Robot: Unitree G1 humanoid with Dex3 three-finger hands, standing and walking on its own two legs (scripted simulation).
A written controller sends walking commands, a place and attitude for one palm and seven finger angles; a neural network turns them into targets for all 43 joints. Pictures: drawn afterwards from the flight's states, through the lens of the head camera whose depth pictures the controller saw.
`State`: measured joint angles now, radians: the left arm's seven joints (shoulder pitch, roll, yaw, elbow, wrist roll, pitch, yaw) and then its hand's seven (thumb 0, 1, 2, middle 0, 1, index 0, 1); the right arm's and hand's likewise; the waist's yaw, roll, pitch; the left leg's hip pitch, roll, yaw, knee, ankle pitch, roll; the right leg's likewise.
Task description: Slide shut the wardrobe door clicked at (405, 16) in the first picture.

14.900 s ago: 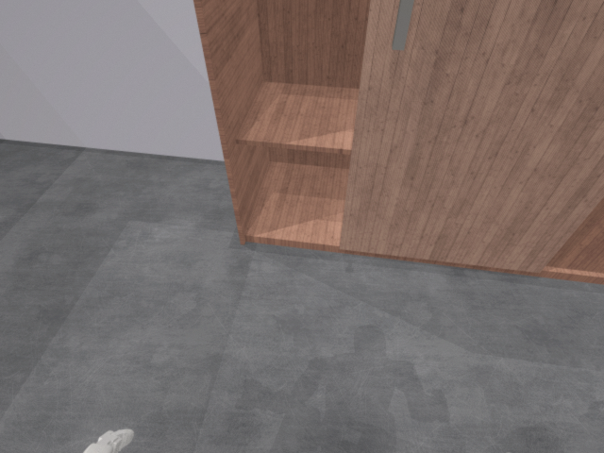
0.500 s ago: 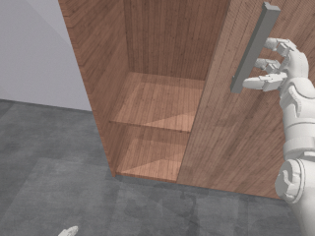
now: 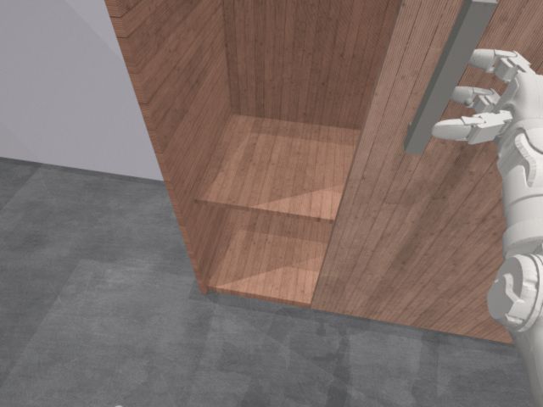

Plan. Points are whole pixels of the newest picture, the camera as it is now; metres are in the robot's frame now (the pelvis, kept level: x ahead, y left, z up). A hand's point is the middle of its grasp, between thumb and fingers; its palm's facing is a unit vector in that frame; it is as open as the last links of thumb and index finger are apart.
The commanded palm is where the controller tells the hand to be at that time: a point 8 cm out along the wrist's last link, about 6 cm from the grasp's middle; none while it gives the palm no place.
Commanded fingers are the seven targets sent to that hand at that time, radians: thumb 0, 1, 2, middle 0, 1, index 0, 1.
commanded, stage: slide the fingers in behind the handle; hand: right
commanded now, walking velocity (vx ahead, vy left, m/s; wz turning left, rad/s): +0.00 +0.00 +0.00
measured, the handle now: (438, 79) +0.54 -0.15 +0.23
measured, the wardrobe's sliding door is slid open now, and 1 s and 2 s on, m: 0.41 0.41 0.41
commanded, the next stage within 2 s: move the hooked fingers beside the handle in 1.02 s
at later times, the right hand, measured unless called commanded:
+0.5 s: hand (466, 113) +0.47 -0.17 +0.23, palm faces +0.04 +1.00 +0.01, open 14.0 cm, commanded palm +0.45 -0.21 +0.22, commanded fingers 0.00 0.50 -0.30 0.30 1.20 0.30 1.20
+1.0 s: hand (455, 111) +0.47 -0.16 +0.23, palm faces +0.07 +1.00 +0.01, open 14.0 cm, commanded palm +0.45 -0.19 +0.22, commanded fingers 0.00 0.50 -0.30 0.30 1.20 0.30 1.20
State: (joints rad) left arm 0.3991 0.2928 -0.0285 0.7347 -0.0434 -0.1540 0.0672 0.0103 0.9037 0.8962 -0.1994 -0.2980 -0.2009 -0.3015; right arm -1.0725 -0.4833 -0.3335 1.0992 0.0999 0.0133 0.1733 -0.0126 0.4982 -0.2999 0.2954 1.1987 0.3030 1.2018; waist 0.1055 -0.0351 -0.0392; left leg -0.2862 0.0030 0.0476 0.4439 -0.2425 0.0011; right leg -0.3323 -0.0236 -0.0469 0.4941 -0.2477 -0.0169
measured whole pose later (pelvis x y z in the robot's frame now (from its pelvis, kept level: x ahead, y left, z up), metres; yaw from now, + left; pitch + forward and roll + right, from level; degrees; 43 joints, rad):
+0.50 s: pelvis +0.00 +0.00 +0.00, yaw +0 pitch +3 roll +1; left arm 0.35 0.27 -0.03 0.70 -0.05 -0.13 0.06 0.01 0.90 0.90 -0.20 -0.30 -0.20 -0.30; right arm -0.93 -0.38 -0.30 0.86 0.13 0.08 0.14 -0.01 0.50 -0.30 0.30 1.20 0.30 1.20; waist 0.06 -0.04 -0.05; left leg -0.24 0.01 0.04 0.44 -0.25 0.00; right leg -0.29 -0.02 -0.05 0.48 -0.25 -0.02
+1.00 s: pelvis +0.00 +0.01 +0.00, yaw -1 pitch +3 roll +1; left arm 0.38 0.28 -0.03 0.75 -0.05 -0.15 0.06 0.01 0.90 0.90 -0.20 -0.30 -0.20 -0.30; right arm -0.99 -0.39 -0.28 0.96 0.14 0.05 0.11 -0.01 0.50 -0.30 0.29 1.20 0.28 1.23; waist 0.07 -0.04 -0.04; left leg -0.25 0.00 0.06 0.45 -0.26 0.01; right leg -0.30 -0.03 -0.03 0.49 -0.25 0.00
